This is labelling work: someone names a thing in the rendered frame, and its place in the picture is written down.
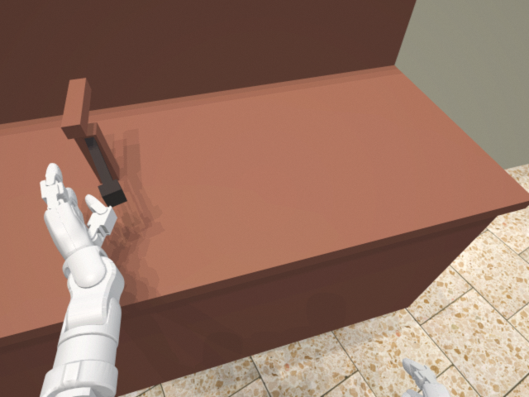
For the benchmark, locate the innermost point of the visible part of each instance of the tap lever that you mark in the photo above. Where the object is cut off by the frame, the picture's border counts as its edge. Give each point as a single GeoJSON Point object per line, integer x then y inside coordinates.
{"type": "Point", "coordinates": [110, 189]}

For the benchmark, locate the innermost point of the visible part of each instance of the robot left hand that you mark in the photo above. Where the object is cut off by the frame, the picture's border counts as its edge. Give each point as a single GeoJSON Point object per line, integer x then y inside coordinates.
{"type": "Point", "coordinates": [64, 219]}

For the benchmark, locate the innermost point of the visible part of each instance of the robot left forearm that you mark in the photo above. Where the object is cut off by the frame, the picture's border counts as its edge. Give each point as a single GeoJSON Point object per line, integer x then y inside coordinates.
{"type": "Point", "coordinates": [86, 353]}

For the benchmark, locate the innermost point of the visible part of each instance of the robot right hand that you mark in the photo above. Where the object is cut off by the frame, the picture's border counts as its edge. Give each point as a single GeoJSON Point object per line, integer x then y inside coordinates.
{"type": "Point", "coordinates": [425, 379]}

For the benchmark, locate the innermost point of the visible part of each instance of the counter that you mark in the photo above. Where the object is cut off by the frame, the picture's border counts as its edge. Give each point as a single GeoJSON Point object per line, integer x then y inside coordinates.
{"type": "Point", "coordinates": [283, 177]}

